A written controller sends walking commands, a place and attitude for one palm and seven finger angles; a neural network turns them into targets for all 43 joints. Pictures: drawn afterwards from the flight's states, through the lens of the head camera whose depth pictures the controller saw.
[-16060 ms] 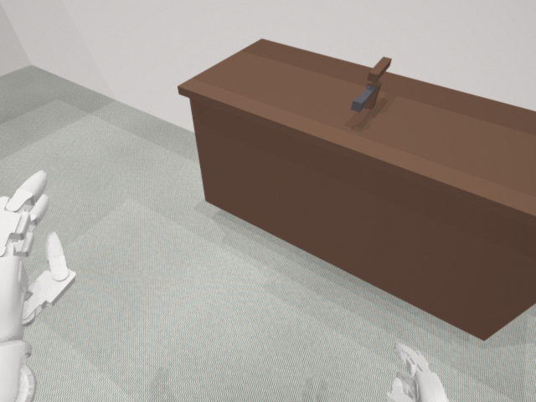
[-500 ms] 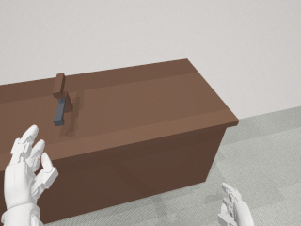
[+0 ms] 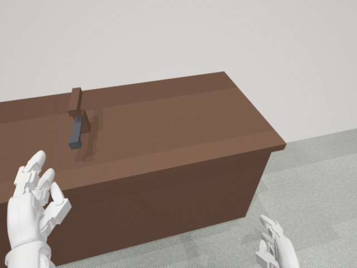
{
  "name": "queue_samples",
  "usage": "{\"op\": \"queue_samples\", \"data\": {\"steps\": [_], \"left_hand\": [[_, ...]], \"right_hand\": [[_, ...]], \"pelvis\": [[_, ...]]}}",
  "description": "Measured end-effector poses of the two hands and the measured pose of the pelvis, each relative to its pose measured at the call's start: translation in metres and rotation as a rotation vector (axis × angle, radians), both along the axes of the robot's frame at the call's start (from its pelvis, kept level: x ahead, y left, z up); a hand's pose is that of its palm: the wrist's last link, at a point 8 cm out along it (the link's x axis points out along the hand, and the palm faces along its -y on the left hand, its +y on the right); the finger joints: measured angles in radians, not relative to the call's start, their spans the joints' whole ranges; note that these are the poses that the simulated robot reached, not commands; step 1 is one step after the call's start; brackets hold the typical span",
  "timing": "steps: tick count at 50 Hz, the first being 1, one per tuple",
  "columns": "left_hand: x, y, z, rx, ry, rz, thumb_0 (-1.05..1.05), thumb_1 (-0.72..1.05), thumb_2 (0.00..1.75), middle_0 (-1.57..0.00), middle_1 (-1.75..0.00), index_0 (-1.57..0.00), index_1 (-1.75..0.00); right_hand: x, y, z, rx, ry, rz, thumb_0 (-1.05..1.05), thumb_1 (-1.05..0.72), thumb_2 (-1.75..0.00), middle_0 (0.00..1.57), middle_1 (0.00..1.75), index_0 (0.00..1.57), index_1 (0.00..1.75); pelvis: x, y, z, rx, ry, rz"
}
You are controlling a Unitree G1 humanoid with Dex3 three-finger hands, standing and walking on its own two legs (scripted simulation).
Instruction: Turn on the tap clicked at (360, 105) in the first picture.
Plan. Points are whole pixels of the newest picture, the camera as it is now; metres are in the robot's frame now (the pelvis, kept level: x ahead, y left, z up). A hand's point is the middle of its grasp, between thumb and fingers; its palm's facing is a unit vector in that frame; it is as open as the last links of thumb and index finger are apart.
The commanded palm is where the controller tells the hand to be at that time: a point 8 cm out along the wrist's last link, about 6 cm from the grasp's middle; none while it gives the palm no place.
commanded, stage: turn the palm inward beside the body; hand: left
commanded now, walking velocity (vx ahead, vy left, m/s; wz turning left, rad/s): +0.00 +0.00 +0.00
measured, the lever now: (75, 143) +0.43 +0.38 +0.02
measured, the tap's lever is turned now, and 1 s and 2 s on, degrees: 0 0 0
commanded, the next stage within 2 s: reach beside the lever's end, fingers flat in 0.24 s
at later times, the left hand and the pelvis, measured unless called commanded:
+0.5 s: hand (74, 195) +0.21 +0.23 +0.12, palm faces +0.54 -0.83 -0.11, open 7.4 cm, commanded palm +0.16 +0.28 +0.13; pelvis +0.02 -0.02 +0.00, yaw +0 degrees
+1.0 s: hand (62, 182) +0.25 +0.29 +0.08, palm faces +0.60 -0.79 -0.10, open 7.5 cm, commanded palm +0.21 +0.33 +0.09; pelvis +0.01 -0.01 +0.00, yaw -1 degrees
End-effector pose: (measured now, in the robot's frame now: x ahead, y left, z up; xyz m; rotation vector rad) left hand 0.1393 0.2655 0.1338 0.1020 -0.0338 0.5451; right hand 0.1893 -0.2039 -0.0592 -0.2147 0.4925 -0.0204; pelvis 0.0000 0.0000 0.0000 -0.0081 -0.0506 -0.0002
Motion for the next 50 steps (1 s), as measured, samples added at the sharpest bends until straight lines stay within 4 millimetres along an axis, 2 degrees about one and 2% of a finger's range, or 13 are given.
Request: {"op": "queue_samples", "data": {"steps": [21, 28, 33, 38, 50], "left_hand": [[0.015, -0.009, -0.002, -0.001, 0.021, 0.006, 0.02, 0.89, 0.9, -0.2, -0.31, -0.2, -0.3], [0.026, 0.01, -0.018, -0.01, 0.066, 0.068, 0.02, 0.89, 0.9, -0.2, -0.31, -0.21, -0.3], [0.036, 0.023, -0.021, 0.002, 0.046, 0.089, 0.02, 0.89, 0.9, -0.2, -0.31, -0.2, -0.3], [0.048, 0.03, -0.022, 0.005, 0.029, 0.064, 0.02, 0.89, 0.9, -0.2, -0.3, -0.2, -0.3], [0.064, 0.057, -0.044, -0.014, 0.044, 0.102, 0.02, 0.89, 0.9, -0.19, -0.29, -0.2, -0.28]], "right_hand": [[0.014, -0.017, -0.004, -0.006, 0.03, -0.008, 0.02, -0.91, -0.9, 0.2, 0.3, 0.2, 0.3], [0.012, -0.027, -0.01, -0.019, 0.076, -0.036, 0.01, -0.91, -0.9, 0.2, 0.3, 0.2, 0.3], [0.006, -0.036, -0.016, -0.03, 0.104, -0.056, 0.01, -0.91, -0.9, 0.2, 0.3, 0.2, 0.3], [-0.002, -0.042, -0.021, -0.033, 0.129, -0.086, 0.01, -0.91, -0.9, 0.2, 0.3, 0.2, 0.3], [-0.02, -0.049, -0.028, -0.059, 0.18, -0.131, 0.01, -0.91, -0.9, 0.2, 0.3, 0.2, 0.3]], "pelvis": [[0.015, -0.012, 0.001, 0.005, 0.018, 0.002], [0.016, -0.018, 0.0, 0.006, 0.03, 0.002], [0.016, -0.02, -0.001, 0.005, 0.044, 0.001], [0.017, -0.019, -0.001, 0.006, 0.059, -0.003], [0.014, -0.011, -0.004, 0.002, 0.095, -0.011]]}}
